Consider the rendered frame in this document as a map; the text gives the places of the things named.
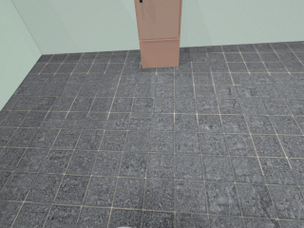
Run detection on cupboard door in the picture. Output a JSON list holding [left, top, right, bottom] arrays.
[[136, 0, 181, 40]]

